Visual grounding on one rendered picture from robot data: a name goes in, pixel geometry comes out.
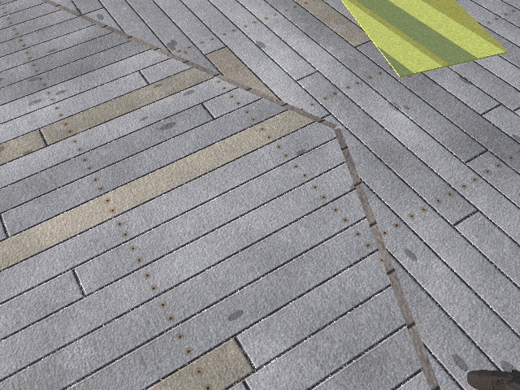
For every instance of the robot right hand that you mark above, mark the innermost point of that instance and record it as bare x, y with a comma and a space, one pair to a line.
494, 379

